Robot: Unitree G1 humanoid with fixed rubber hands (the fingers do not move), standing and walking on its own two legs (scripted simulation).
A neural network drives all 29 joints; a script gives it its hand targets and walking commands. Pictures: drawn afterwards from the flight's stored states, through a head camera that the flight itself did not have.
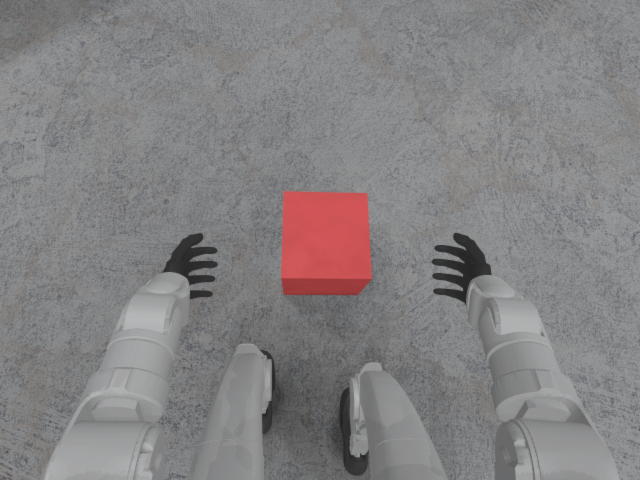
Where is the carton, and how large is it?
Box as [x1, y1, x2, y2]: [281, 191, 371, 294]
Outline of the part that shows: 283,191 281,280 284,294 358,294 371,278 366,193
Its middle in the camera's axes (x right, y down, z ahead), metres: +0.01 +0.03 +1.05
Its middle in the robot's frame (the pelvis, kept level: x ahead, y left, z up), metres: +0.54 -0.04 -0.58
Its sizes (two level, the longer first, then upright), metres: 0.226 0.216 0.215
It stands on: the floor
